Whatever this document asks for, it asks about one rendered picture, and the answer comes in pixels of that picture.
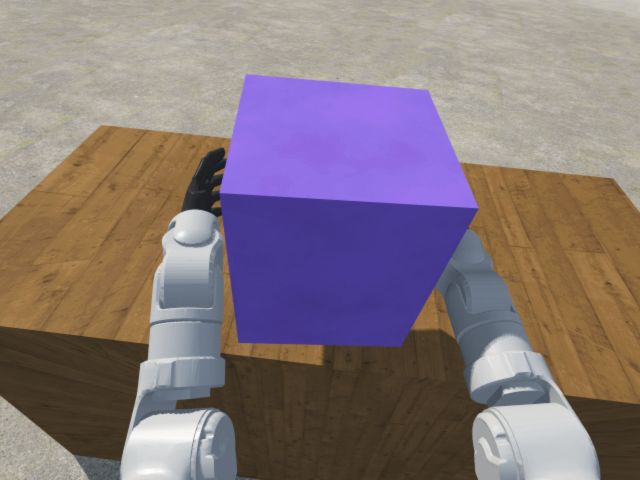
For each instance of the robot left hand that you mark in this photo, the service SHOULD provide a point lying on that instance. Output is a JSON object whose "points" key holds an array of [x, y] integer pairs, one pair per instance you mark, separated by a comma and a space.
{"points": [[200, 194]]}

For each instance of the robot right upper arm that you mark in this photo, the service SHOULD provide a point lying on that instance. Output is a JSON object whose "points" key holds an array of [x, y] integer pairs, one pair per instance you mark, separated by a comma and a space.
{"points": [[532, 442]]}

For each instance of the right robot forearm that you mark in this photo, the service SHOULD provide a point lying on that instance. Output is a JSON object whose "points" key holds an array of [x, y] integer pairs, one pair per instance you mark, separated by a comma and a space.
{"points": [[501, 367]]}

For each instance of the pedestal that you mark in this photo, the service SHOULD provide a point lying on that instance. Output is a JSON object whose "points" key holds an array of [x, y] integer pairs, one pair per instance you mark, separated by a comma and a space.
{"points": [[79, 252]]}

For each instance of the left robot forearm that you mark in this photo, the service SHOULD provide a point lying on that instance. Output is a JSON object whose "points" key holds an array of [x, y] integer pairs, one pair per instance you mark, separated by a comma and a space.
{"points": [[186, 313]]}

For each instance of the carton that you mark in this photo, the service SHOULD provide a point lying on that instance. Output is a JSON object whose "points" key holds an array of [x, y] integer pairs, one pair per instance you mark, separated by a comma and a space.
{"points": [[342, 205]]}

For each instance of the robot left upper arm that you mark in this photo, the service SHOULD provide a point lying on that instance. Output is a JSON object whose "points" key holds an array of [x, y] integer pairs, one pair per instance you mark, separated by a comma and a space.
{"points": [[183, 444]]}

